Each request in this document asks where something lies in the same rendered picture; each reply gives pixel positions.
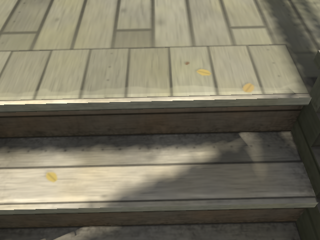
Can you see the stairs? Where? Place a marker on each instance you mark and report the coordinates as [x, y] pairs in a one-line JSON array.
[[152, 169]]

